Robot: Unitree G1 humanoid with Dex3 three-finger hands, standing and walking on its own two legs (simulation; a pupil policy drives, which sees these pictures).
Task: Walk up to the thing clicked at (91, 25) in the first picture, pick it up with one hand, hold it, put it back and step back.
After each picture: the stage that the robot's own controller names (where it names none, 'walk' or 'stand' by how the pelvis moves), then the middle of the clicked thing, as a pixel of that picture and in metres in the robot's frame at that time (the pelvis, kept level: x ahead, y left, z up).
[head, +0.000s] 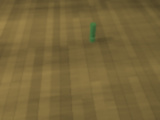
stand; (92, 32) +1.54 -0.10 -0.65
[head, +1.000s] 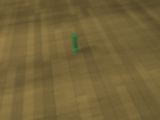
walk; (74, 43) +1.40 +0.19 -0.63
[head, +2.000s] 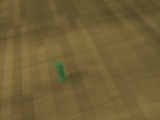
walk; (60, 71) +0.91 +0.31 -0.65
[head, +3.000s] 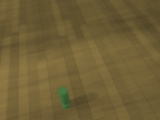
walk; (64, 98) +0.60 +0.21 -0.63
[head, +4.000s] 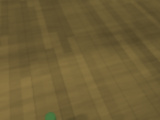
stand; out of the picture +0.44 +0.21 -0.64
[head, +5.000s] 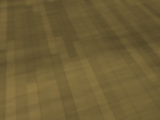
stand; out of the picture +0.40 +0.19 -0.66
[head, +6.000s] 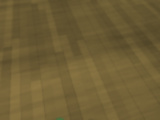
stand; out of the picture +0.41 +0.18 -0.65
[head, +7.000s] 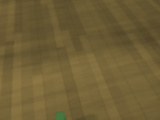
stand; out of the picture +0.43 +0.17 -0.65
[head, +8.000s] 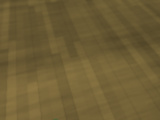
stand; out of the picture +0.41 +0.20 -0.66
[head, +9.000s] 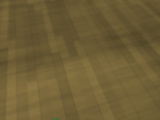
stand; out of the picture +0.41 +0.20 -0.66
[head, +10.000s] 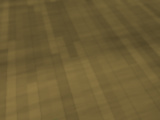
go down; out of the picture +0.40 +0.20 -0.66
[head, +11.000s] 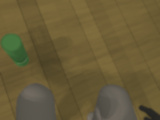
go down; (17, 52) +0.46 +0.26 -0.30
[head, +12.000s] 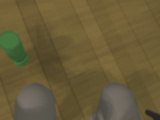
approach; (16, 51) +0.46 +0.27 -0.26
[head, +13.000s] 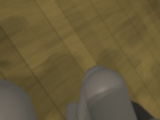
close in; out of the picture +0.44 +0.32 -0.16
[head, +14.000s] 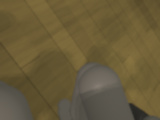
close; out of the picture +0.44 +0.33 -0.16
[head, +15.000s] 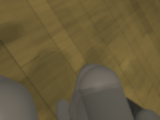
lift; out of the picture +0.39 +0.31 -0.16
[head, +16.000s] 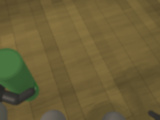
lift; (20, 81) +0.33 +0.20 +0.04
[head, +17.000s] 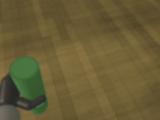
hold; (32, 90) +0.31 +0.17 +0.03
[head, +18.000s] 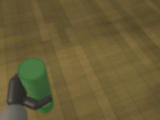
hold; (39, 90) +0.32 +0.16 +0.03
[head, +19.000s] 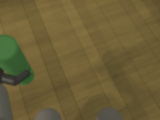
crouch; (16, 65) +0.40 +0.21 -0.04
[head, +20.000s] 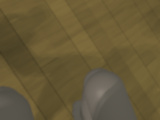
lower; out of the picture +0.46 +0.30 -0.12
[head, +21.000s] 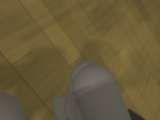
lower; out of the picture +0.44 +0.34 -0.16
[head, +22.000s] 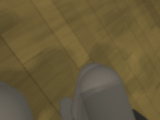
lower; out of the picture +0.42 +0.33 -0.16
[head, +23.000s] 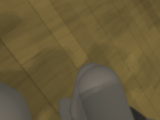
lower; out of the picture +0.42 +0.31 -0.16
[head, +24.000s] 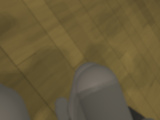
lower; out of the picture +0.41 +0.32 -0.16
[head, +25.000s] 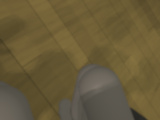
open; out of the picture +0.42 +0.30 -0.17
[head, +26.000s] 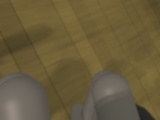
stand; out of the picture +0.43 +0.28 -0.19
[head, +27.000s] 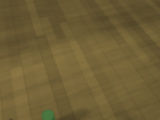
stand; out of the picture +0.39 +0.19 -0.56
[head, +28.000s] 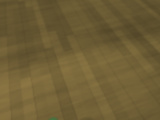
stand; out of the picture +0.40 +0.20 -0.60
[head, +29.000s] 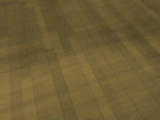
stand; out of the picture +0.40 +0.19 -0.60
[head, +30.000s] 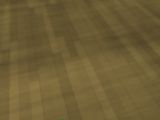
stand; out of the picture +0.42 +0.18 -0.65
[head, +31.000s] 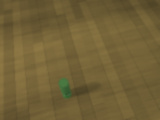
walk; (65, 89) +0.53 +0.17 -0.63
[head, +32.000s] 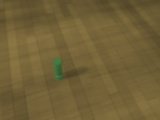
walk; (58, 70) +0.80 +0.18 -0.64
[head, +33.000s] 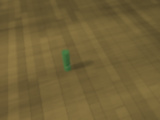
stand; (66, 60) +1.05 +0.22 -0.64
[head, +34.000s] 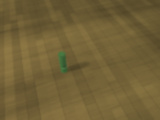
stand; (63, 62) +1.05 +0.22 -0.66
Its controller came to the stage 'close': yes
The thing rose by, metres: 0.68
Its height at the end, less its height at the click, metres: +0.00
